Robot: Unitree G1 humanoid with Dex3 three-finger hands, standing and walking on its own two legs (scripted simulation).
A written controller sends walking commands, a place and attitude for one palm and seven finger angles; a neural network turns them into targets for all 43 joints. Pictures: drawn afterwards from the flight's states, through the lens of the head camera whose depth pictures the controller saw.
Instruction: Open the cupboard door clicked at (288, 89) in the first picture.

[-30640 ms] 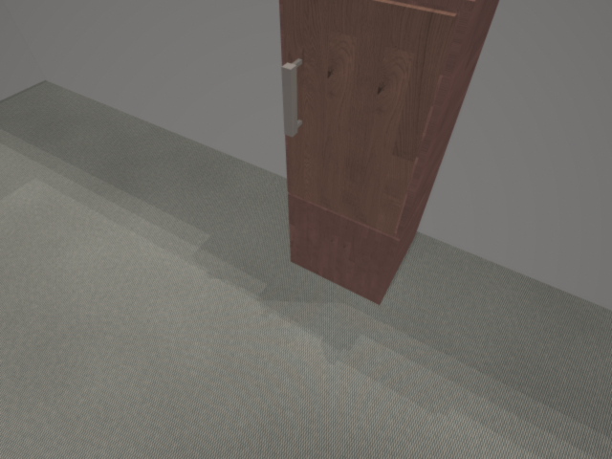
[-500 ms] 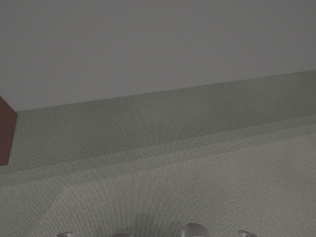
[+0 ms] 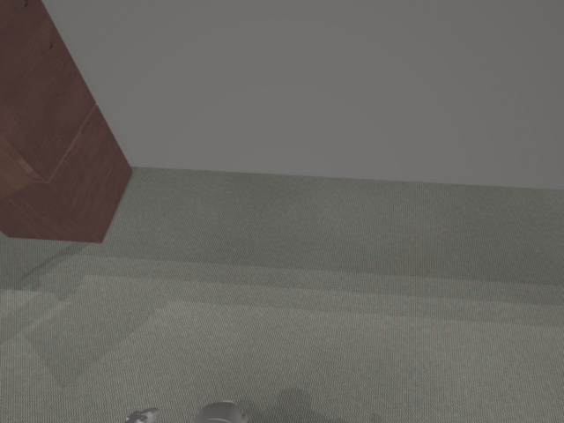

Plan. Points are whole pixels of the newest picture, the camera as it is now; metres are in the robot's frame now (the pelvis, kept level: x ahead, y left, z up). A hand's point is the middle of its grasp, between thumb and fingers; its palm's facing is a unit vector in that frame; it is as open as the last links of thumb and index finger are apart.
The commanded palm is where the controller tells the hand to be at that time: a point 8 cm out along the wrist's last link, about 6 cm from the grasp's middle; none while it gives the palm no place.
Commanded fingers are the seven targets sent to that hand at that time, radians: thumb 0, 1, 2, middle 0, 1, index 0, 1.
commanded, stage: turn to face it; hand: left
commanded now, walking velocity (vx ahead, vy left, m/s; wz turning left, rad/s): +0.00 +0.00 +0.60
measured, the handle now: out of the picture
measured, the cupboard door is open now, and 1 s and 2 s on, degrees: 49 49 49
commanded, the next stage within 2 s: take the last steps up to it in 1.24 s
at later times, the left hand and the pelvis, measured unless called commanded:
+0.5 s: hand out of the picture +0.05 +0.21 -0.16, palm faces +0.30 -0.90 -0.30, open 7.3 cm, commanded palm none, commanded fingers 0.00 0.90 0.90 -0.20 -0.30 -0.20 -0.30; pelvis +0.01 -0.02 -0.01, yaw +18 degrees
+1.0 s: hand out of the picture -0.04 +0.22 -0.17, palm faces +0.58 -0.77 -0.25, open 7.3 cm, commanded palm none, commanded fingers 0.00 0.90 0.90 -0.20 -0.30 -0.20 -0.30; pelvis +0.02 +0.00 +0.00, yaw +34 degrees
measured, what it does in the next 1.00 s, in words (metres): steps on the spot, turning left: left foot, then right foot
